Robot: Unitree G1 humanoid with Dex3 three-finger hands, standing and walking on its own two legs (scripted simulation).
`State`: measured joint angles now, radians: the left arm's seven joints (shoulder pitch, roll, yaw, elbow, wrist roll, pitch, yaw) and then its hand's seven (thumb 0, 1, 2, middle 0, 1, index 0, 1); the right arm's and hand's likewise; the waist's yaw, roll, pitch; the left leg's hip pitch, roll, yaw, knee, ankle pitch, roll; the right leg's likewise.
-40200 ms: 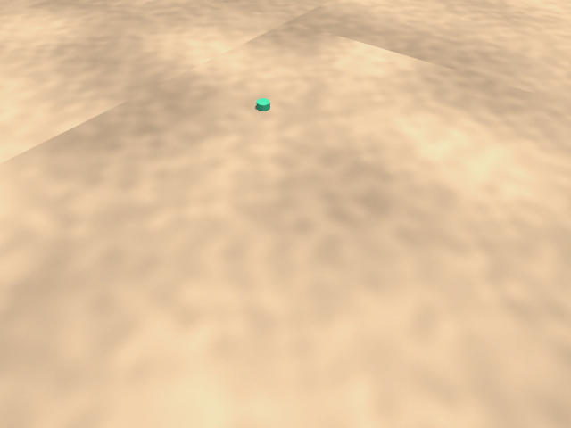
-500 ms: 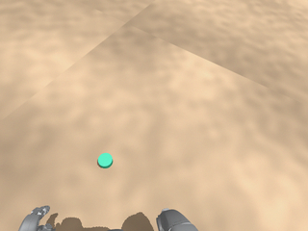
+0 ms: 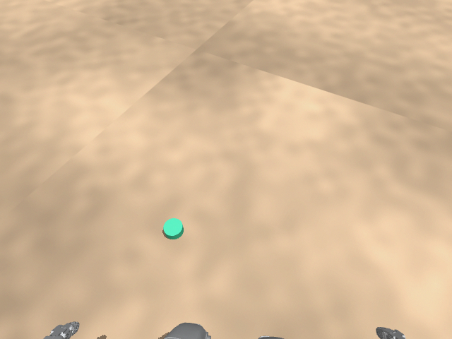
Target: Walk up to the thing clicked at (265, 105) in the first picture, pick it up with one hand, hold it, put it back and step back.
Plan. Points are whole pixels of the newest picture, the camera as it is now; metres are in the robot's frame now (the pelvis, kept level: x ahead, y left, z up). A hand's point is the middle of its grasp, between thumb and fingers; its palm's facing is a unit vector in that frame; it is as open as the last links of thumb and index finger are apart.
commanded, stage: step back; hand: left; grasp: from above
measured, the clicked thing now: (173, 228) +0.64 +0.27 -0.75
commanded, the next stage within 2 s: none
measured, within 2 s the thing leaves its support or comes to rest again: neither
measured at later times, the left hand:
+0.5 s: hand out of the picture -0.08 +0.28 -0.16, palm faces +0.03 -0.92 -0.38, open 7.4 cm
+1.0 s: hand out of the picture -0.21 +0.23 -0.15, palm faces +0.08 -0.92 -0.39, open 7.4 cm
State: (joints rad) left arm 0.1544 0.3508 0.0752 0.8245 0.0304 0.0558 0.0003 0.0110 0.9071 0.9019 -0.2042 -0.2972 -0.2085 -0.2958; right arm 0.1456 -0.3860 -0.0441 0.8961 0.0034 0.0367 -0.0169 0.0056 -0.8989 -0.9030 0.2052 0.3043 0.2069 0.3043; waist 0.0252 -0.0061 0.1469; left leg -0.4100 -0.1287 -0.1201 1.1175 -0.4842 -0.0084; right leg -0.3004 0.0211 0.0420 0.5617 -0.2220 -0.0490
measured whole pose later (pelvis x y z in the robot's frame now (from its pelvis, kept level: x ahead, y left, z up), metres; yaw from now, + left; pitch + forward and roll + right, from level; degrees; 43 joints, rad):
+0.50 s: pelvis -0.16 +0.00 -0.01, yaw +0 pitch -2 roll -1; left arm 0.19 0.43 0.11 0.82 0.02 0.08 0.00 0.01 0.91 0.90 -0.20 -0.30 -0.21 -0.30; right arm 0.13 -0.35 -0.04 0.82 -0.03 0.01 -0.02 0.01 -0.89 -0.90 0.21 0.30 0.21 0.30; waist 0.03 -0.05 0.17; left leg -0.33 0.05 -0.01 0.60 -0.22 0.01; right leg -0.36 0.07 0.16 1.05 -0.49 0.04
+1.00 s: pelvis -0.34 -0.05 -0.02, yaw +5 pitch -3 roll +2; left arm 0.07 0.40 0.07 0.74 0.02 0.07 0.01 0.01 0.91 0.90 -0.20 -0.30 -0.21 -0.30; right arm 0.21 -0.35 -0.04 0.89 -0.02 0.03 -0.03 0.01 -0.90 -0.90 0.20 0.30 0.21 0.30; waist 0.01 -0.08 0.21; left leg -0.24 -0.08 0.00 0.66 -0.36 0.02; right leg -0.44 -0.06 -0.01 0.74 -0.24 -0.02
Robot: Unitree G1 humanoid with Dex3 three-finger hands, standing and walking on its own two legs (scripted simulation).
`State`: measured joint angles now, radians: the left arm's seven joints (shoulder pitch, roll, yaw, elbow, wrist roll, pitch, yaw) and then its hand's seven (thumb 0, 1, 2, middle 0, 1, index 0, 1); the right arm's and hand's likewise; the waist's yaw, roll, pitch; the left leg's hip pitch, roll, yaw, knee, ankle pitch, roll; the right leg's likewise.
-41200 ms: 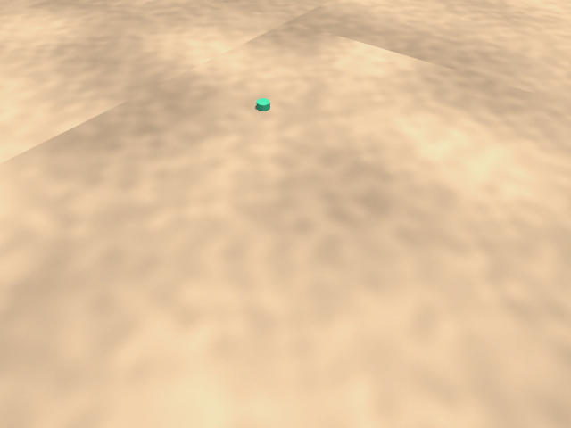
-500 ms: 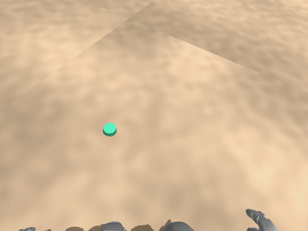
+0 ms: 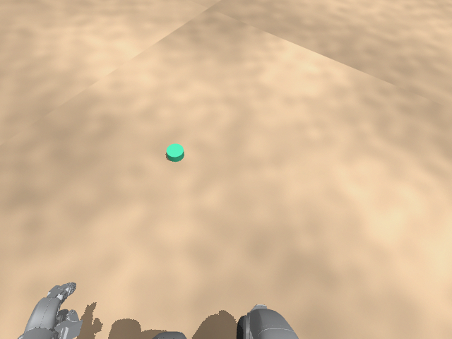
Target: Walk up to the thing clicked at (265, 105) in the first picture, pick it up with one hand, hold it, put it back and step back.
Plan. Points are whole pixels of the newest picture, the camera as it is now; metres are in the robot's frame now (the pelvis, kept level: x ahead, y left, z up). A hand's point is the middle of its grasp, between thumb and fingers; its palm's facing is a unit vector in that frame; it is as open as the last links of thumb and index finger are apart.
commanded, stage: step back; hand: left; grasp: from above
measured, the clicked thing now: (175, 152) +1.01 +0.22 -0.73
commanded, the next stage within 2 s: stand in 1.28 s
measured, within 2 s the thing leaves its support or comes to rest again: neither
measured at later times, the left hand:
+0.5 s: hand out of the picture -0.08 +0.24 -0.13, palm faces -0.04 -0.91 -0.41, open 7.4 cm
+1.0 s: hand out of the picture -0.01 +0.23 -0.12, palm faces -0.01 -0.92 -0.39, open 7.3 cm
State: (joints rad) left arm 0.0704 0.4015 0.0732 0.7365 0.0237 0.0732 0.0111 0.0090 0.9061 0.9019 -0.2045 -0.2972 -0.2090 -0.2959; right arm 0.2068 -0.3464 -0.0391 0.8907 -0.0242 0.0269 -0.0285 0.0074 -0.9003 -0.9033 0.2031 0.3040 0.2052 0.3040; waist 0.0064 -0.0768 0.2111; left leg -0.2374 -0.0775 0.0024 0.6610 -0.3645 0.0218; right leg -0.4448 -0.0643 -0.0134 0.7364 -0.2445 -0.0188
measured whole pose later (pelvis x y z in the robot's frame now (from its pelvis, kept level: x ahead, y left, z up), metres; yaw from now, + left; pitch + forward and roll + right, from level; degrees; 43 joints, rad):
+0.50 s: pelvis -0.13 -0.02 +0.01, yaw -4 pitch -3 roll +0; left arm 0.29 0.35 0.05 0.98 0.04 0.00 0.00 0.01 0.90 0.90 -0.21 -0.30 -0.21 -0.30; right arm 0.20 -0.42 -0.06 0.94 -0.02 0.04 0.01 0.01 -0.90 -0.90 0.20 0.30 0.20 0.30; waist 0.03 0.06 0.04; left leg -0.37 -0.01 -0.10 0.81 -0.41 -0.01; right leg -0.18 -0.01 0.04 0.61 -0.38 0.01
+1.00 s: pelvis -0.11 -0.03 +0.01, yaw -1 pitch -3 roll -1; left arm 0.16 0.36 0.05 0.97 0.03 -0.02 -0.01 0.01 0.91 0.90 -0.20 -0.30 -0.21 -0.30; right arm 0.25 -0.39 -0.05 1.00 -0.01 0.02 -0.01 0.01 -0.90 -0.90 0.20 0.30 0.20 0.30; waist 0.00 0.04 0.06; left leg -0.32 -0.02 -0.09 0.83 -0.49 0.00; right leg -0.26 -0.01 -0.06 0.60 -0.29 -0.03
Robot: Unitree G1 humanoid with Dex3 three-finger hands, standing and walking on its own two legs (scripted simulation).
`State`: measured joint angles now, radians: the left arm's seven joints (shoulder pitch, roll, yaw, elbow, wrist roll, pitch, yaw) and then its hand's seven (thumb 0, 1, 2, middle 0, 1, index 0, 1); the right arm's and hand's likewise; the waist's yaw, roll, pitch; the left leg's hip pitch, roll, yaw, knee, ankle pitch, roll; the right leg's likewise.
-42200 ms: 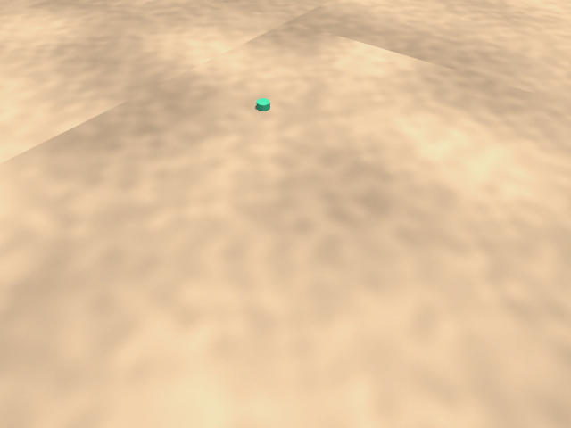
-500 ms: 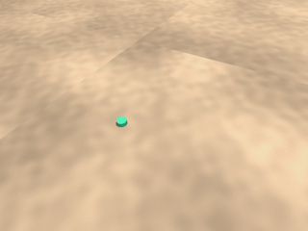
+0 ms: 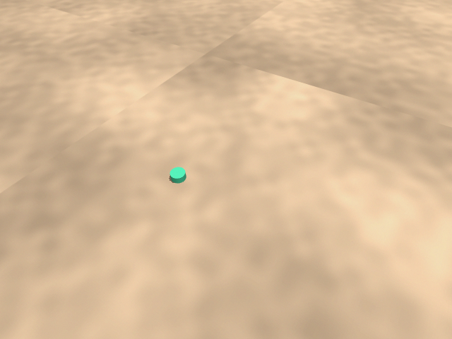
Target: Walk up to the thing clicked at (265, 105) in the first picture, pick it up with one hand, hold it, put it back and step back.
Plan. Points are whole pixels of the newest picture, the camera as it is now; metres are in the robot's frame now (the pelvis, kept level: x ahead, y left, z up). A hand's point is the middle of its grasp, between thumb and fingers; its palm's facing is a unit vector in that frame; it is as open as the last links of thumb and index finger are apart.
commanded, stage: step back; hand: left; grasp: from above
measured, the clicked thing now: (178, 175) +1.12 +0.28 -0.74
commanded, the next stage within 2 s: stand in 0.28 s
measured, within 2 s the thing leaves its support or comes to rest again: neither
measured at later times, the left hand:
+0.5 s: hand out of the picture +0.12 +0.28 -0.15, palm faces +0.01 -0.95 -0.32, open 7.4 cm
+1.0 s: hand out of the picture +0.08 +0.27 -0.14, palm faces -0.03 -0.94 -0.34, open 7.4 cm
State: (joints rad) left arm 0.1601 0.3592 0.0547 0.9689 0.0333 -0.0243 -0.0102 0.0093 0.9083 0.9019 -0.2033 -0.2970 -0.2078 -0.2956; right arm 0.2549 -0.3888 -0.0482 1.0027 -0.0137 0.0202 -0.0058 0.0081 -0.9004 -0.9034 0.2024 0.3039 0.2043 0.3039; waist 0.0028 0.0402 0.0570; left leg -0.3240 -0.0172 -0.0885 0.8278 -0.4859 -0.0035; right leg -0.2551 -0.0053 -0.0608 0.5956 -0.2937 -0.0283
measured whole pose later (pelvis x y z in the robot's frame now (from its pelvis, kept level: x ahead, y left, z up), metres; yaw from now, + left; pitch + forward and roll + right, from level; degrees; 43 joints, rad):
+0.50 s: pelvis +0.04 +0.03 +0.01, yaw +0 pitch -3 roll +0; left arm 0.09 0.36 0.00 1.09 0.00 0.00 -0.01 0.01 0.91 0.90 -0.20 -0.30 -0.21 -0.30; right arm 0.05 -0.33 0.00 1.06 0.00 -0.03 0.00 0.01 -0.90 -0.90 0.20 0.30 0.21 0.30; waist 0.02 -0.01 0.08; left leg -0.15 0.00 0.00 0.46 -0.25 0.01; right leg -0.12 -0.05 -0.02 0.43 -0.25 0.04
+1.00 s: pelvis +0.01 +0.01 +0.02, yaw +0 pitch -3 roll +0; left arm 0.12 0.35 -0.01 1.14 0.01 -0.01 -0.01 0.01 0.91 0.90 -0.20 -0.30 -0.21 -0.30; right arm 0.11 -0.35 -0.01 1.15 -0.01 0.00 0.02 0.01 -0.90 -0.90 0.20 0.30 0.20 0.30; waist 0.00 0.01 0.06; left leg -0.13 0.03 -0.01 0.33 -0.15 -0.02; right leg -0.11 -0.02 -0.03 0.33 -0.17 0.01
